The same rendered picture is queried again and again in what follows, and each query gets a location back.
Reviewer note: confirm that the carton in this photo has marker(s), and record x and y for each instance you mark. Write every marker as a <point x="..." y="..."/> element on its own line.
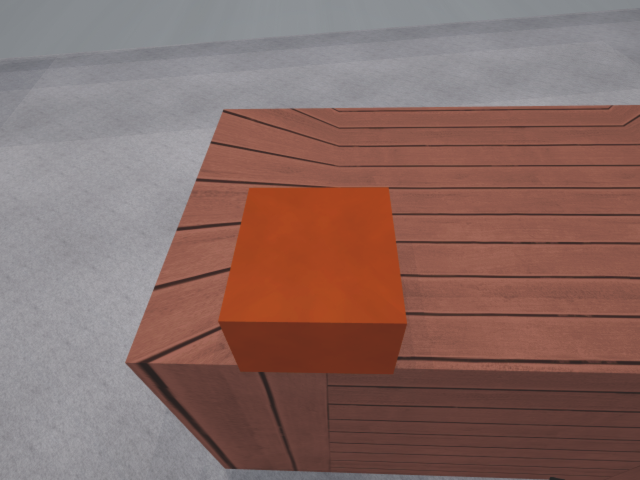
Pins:
<point x="315" y="285"/>

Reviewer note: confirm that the pedestal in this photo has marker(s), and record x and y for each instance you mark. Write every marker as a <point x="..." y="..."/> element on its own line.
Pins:
<point x="518" y="238"/>

